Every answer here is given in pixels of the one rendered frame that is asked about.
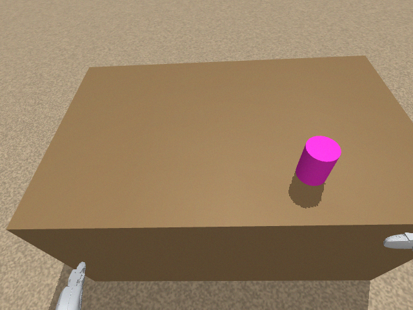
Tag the can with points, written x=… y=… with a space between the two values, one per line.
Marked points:
x=318 y=158

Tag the left robot hand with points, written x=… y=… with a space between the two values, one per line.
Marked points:
x=71 y=296

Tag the right robot hand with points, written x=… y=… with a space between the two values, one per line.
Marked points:
x=399 y=241

